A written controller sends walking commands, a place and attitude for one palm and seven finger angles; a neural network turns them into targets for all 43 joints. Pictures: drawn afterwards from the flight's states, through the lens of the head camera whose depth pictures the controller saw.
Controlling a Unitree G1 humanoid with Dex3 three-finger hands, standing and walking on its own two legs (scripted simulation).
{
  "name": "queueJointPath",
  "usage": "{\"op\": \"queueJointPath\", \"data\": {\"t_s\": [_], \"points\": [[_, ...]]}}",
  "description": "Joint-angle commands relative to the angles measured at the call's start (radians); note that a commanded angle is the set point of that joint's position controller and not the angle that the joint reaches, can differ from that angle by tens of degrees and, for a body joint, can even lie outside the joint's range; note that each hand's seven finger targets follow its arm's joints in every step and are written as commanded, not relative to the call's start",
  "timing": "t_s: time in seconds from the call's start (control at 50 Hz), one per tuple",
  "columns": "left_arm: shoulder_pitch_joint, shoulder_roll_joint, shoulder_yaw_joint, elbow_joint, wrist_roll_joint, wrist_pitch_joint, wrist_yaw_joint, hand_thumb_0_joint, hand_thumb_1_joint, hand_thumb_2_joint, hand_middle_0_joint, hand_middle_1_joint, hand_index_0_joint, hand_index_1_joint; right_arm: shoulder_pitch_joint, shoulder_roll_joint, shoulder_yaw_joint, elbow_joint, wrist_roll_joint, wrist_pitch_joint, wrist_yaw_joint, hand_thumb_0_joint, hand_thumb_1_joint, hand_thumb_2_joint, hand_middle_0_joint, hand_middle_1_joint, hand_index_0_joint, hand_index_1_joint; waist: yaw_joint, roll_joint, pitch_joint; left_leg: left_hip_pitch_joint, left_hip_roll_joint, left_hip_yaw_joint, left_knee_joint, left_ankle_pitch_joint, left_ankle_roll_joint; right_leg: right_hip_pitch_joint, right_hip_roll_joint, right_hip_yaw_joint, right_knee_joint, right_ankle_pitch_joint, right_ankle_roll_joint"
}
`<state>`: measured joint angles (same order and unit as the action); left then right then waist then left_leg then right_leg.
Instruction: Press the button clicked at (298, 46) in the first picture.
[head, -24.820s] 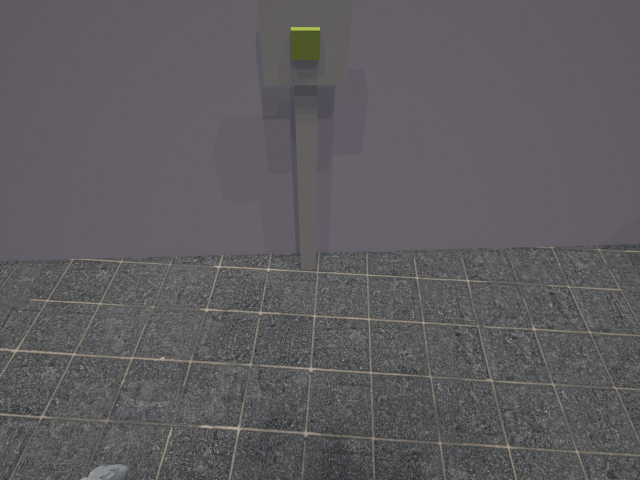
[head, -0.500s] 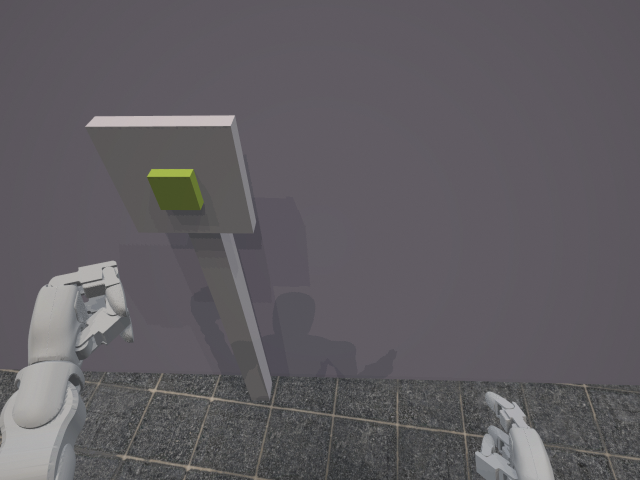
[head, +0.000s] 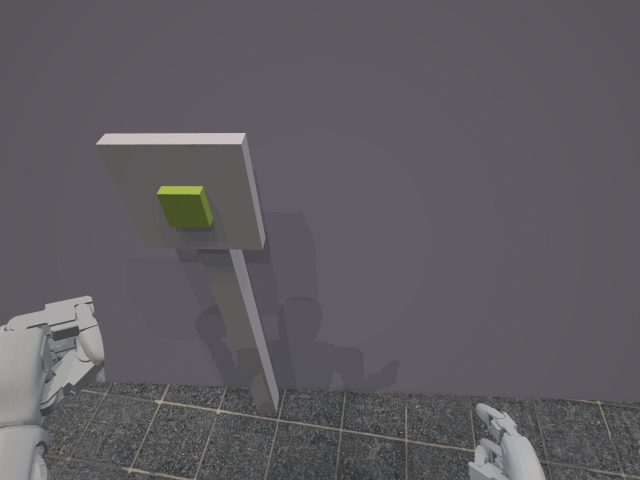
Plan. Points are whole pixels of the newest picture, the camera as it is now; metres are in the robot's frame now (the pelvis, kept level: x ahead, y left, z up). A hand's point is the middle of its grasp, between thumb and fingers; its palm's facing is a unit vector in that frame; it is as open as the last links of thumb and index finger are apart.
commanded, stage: draw the hand back to the body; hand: left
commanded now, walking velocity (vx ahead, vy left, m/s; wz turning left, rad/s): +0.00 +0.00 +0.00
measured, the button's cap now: (186, 205) +0.45 +0.26 +0.11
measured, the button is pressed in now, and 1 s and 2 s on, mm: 0 0 0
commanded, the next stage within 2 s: step back with the hand held close in 0.32 s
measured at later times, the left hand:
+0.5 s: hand (90, 361) +0.17 +0.24 +0.16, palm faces +0.40 -0.83 -0.40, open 3.1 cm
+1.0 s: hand (45, 398) +0.14 +0.27 +0.15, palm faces +0.30 -0.82 -0.49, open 3.1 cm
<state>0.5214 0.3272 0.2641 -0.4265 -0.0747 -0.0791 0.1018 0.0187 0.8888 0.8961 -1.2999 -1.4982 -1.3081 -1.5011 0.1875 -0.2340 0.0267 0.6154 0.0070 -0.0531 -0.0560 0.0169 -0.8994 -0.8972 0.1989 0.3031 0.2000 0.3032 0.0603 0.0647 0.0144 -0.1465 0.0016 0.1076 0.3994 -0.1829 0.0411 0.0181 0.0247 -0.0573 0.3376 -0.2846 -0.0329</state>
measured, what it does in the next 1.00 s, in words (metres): shifts its weight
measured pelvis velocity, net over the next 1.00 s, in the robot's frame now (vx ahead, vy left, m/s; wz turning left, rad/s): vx -0.06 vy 0.03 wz -0.03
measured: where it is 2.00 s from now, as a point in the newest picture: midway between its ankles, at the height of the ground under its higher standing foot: outside the picture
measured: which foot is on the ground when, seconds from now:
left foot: down 0.00-1.00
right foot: down 0.00-1.00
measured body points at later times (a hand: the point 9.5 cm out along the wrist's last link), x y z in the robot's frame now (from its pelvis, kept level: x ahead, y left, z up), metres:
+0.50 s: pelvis -0.01 -0.01 +0.00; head -0.02 -0.03 +0.45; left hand +0.15 +0.28 +0.18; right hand +0.19 -0.22 -0.08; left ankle +0.03 +0.09 -0.74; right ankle -0.06 -0.09 -0.74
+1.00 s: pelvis -0.06 +0.03 -0.01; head -0.04 +0.03 +0.44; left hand +0.12 +0.31 +0.17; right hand +0.11 -0.22 -0.08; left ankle +0.03 +0.09 -0.74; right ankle -0.06 -0.09 -0.74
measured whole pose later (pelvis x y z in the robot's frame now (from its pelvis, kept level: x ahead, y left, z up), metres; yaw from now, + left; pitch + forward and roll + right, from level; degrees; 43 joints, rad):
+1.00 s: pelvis -0.06 +0.03 -0.01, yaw -2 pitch +0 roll -2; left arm 0.64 0.41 0.37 -0.58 -0.06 -0.17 0.13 0.02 0.89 0.90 -1.30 -1.50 -1.31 -1.50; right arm 0.20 -0.24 0.00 0.51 0.02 0.01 -0.07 0.02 -0.90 -0.90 0.20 0.30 0.20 0.30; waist 0.00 0.03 0.04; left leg -0.38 0.02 0.14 0.51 -0.14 0.09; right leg -0.25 0.02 -0.03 0.50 -0.26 0.00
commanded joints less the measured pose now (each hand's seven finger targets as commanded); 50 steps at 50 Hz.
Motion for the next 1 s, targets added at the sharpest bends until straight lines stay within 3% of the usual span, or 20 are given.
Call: {"op": "queueJointPath", "data": {"t_s": [0.0, 0.16, 0.26, 0.3, 0.38, 0.42, 0.44, 0.46, 0.48, 0.52, 0.56, 0.64, 0.66, 0.72, 0.76, 0.82, 0.9, 0.98], "points": [[-0.019, 0.166, 0.121, -0.268, -0.008, -0.072, 0.012, 0.0, 0.9, 0.9, -1.3, -1.5, -1.3, -1.5, -0.138, -0.104, -0.041, -0.18, 0.003, -0.053, -0.005, 0.0, -0.9, -0.9, 0.2, 0.3, 0.2, 0.3, 0.004, -0.002, -0.07, 0.17, 0.036, -0.098, -0.011, 0.22, -0.004, -0.177, -0.025, 0.059, -0.06, 0.279, 0.016], [-0.038, 0.163, 0.118, -0.246, -0.006, -0.067, 0.015, 0.0, 0.9, 0.9, -1.3, -1.5, -1.3, -1.5, -0.138, -0.106, -0.046, -0.175, 0.0, -0.051, -0.015, 0.0, -0.9, -0.9, 0.2, 0.3, 0.2, 0.3, 0.0, -0.05, -0.037, 0.159, 0.034, -0.094, -0.014, 0.179, 0.003, -0.198, -0.025, 0.066, -0.082, 0.25, 0.018], [-0.043, 0.164, 0.118, -0.262, -0.005, -0.07, 0.015, 0.0, 0.9, 0.9, -1.3, -1.5, -1.3, -1.5, -0.14, -0.103, -0.043, -0.175, -0.002, -0.053, -0.016, 0.0, -0.9, -0.9, 0.2, 0.3, 0.2, 0.3, 0.005, -0.023, -0.058, 0.162, 0.03, -0.093, -0.012, 0.185, 0.001, -0.18, -0.026, 0.069, -0.081, 0.258, 0.017], [-0.043, 0.165, 0.118, -0.262, -0.006, -0.07, 0.017, 0.0, 0.9, 0.9, -1.3, -1.5, -1.3, -1.5, -0.143, -0.097, -0.039, -0.175, -0.002, -0.055, -0.017, 0.0, -0.9, -0.9, 0.2, 0.3, 0.2, 0.3, 0.006, 0.021, -0.044, 0.16, 0.029, -0.093, -0.013, 0.17, -0.001, -0.191, -0.03, 0.068, -0.081, 0.242, 0.016], [-0.023, 0.17, 0.13, -0.251, -0.011, -0.074, 0.018, 0.0, 0.9, 0.9, -1.3, -1.5, -1.3, -1.5, -0.14, -0.098, -0.041, -0.174, -0.003, -0.059, -0.019, 0.0, -0.9, -0.9, 0.2, 0.3, 0.2, 0.3, 0.008, -0.029, -0.047, 0.152, 0.031, -0.098, -0.02, 0.154, -0.001, -0.182, -0.027, 0.068, -0.084, 0.227, 0.016], [-0.087, 0.161, 0.114, -0.246, -0.007, -0.074, 0.017, 0.0, 0.9, 0.9, -1.3, -1.5, -1.3, -1.5, -0.141, -0.1, -0.039, -0.167, -0.002, -0.056, -0.018, 0.0, -0.9, -0.9, 0.2, 0.3, 0.2, 0.3, -0.003, -0.008, -0.037, 0.154, 0.029, -0.095, -0.021, 0.146, -0.003, -0.192, -0.027, 0.068, -0.088, 0.219, 0.016], [-0.189, 0.302, 0.255, -0.339, 0.0, -0.109, 0.024, 0.0, 0.9, 0.9, -1.3, -1.5, -1.3, -1.5, -0.134, -0.119, -0.042, -0.212, 0.008, -0.032, -0.015, 0.0, -0.9, -0.9, 0.2, 0.3, 0.2, 0.3, -0.029, -0.006, 0.016, 0.107, 0.055, -0.102, 0.025, 0.09, 0.021, -0.306, -0.078, 0.166, -0.123, 0.279, 0.046], [-0.182, 0.302, 0.258, -0.316, 0.001, -0.124, 0.023, 0.0, 0.9, 0.9, -1.3, -1.5, -1.3, -1.5, -0.138, -0.107, -0.04, -0.198, 0.004, -0.02, -0.02, 0.0, -0.9, -0.9, 0.2, 0.3, 0.2, 0.3, -0.029, -0.014, 0.011, 0.088, 0.047, -0.114, 0.042, 0.071, 0.02, -0.306, -0.099, 0.174, -0.123, 0.314, 0.047], [-0.051, 0.207, 0.186, -0.219, 0.005, -0.116, 0.013, 0.0, 0.9, 0.9, -1.3, -1.5, -1.3, -1.5, -0.13, -0.106, -0.041, -0.193, 0.0, -0.006, -0.019, 0.0, -0.9, -0.9, 0.2, 0.3, 0.2, 0.3, -0.035, -0.055, -0.001, 0.079, 0.054, -0.11, 0.047, 0.097, 0.019, -0.301, -0.107, 0.154, -0.098, 0.331, 0.052], [0.019, 0.156, 0.14, -0.197, 0.008, -0.106, 0.003, 0.0, 0.9, 0.9, -1.3, -1.5, -1.3, -1.5, -0.121, -0.114, -0.05, -0.213, 0.006, 0.015, -0.012, 0.0, -0.9, -0.9, 0.2, 0.3, 0.2, 0.3, -0.036, -0.053, -0.067, 0.096, 0.071, -0.094, 0.046, 0.161, 0.022, -0.284, -0.104, 0.139, -0.055, 0.374, 0.073], [0.036, 0.168, 0.145, -0.229, 0.008, -0.106, 0.004, 0.0, 0.9, 0.9, -1.3, -1.5, -1.3, -1.5, -0.123, -0.121, -0.057, -0.228, 0.008, 0.029, -0.014, 0.0, -0.9, -0.9, 0.2, 0.3, 0.2, 0.3, -0.034, -0.041, -0.114, 0.102, 0.081, -0.087, 0.045, 0.219, 0.024, -0.271, -0.101, 0.124, -0.023, 0.411, 0.087], [0.074, 0.221, 0.192, -0.292, 0.007, -0.109, 0.015, 0.0, 0.9, 0.9, -1.3, -1.5, -1.3, -1.5, -0.116, -0.114, -0.063, -0.259, 0.018, 0.052, -0.017, 0.0, -0.9, -0.9, 0.2, 0.3, 0.2, 0.3, -0.037, -0.091, -0.159, 0.077, 0.096, -0.092, 0.056, 0.298, 0.025, -0.253, -0.094, 0.116, 0.035, 0.46, 0.084], [0.08, 0.252, 0.221, -0.307, 0.005, -0.111, 0.02, 0.0, 0.9, 0.9, -1.3, -1.5, -1.3, -1.5, -0.124, -0.117, -0.064, -0.263, 0.015, 0.055, -0.021, 0.0, -0.9, -0.9, 0.2, 0.3, 0.2, 0.3, -0.034, -0.072, -0.165, 0.07, 0.097, -0.093, 0.056, 0.302, 0.025, -0.255, -0.096, 0.118, 0.043, 0.458, 0.082], [0.113, 0.25, 0.232, -0.325, 0.0, -0.122, 0.028, 0.0, 0.9, 0.9, -1.3, -1.5, -1.3, -1.5, -0.112, -0.109, -0.065, -0.275, 0.02, 0.057, -0.022, 0.0, -0.9, -0.9, 0.2, 0.3, 0.2, 0.3, -0.036, -0.048, -0.171, 0.029, 0.107, -0.104, 0.053, 0.308, 0.023, -0.243, -0.09, 0.122, 0.075, 0.43, 0.07], [0.12, 0.261, 0.245, -0.348, -0.002, -0.13, 0.033, 0.0, 0.9, 0.9, -1.3, -1.5, -1.3, -1.5, -0.112, -0.117, -0.068, -0.278, 0.018, 0.053, -0.023, 0.0, -0.9, -0.9, 0.2, 0.3, 0.2, 0.3, -0.035, -0.014, -0.176, 0.006, 0.114, -0.114, 0.048, 0.282, 0.023, -0.242, -0.086, 0.126, 0.086, 0.386, 0.068], [0.141, 0.241, 0.233, -0.342, -0.001, -0.14, 0.038, 0.0, 0.9, 0.9, -1.3, -1.5, -1.3, -1.5, -0.097, -0.115, -0.07, -0.278, 0.02, 0.041, -0.021, 0.0, -0.9, -0.9, 0.2, 0.3, 0.2, 0.3, -0.041, -0.009, -0.163, -0.037, 0.129, -0.132, 0.026, 0.2, 0.024, -0.25, -0.077, 0.128, 0.101, 0.293, 0.057], [0.135, 0.224, 0.218, -0.343, 0.005, -0.154, 0.043, 0.0, 0.9, 0.9, -1.3, -1.5, -1.3, -1.5, -0.087, -0.124, -0.072, -0.273, 0.019, 0.017, -0.021, 0.0, -0.9, -0.9, 0.2, 0.3, 0.2, 0.3, -0.05, 0.003, -0.112, -0.15, 0.145, -0.176, -0.033, -0.064, 0.028, -0.249, -0.063, 0.135, 0.104, 0.129, 0.04], [0.123, 0.224, 0.235, -0.362, 0.021, -0.171, 0.052, 0.0, 0.9, 0.9, -1.3, -1.5, -1.3, -1.5, -0.085, -0.128, -0.072, -0.273, 0.01, -0.013, -0.027, 0.0, -0.9, -0.9, 0.2, 0.3, 0.2, 0.3, -0.047, 0.066, -0.079, -0.336, 0.183, -0.249, -0.159, -0.368, 0.043, -0.16, -0.021, 0.096, 0.187, -0.007, 0.031]]}}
